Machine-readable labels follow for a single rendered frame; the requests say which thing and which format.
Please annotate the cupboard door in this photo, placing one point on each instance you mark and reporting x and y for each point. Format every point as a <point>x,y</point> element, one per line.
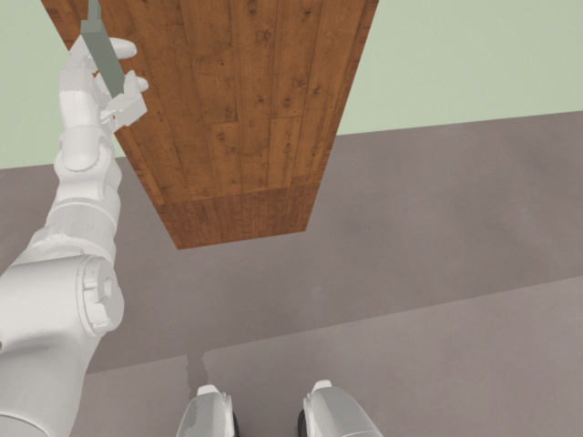
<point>242,94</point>

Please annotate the robot left hand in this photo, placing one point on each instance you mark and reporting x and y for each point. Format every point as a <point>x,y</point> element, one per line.
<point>82,96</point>

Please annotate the robot left shin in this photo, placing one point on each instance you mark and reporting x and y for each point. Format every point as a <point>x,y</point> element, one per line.
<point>207,389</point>

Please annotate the robot left forearm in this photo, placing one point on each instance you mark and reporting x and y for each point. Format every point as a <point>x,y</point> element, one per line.
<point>84,216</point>

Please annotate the left robot upper arm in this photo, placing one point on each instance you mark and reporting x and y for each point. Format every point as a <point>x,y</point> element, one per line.
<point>53,314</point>

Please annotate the right robot thigh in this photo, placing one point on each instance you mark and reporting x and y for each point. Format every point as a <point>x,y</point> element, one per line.
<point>332,412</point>

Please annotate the handle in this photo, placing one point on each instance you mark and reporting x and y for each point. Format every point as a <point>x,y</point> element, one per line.
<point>98,43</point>

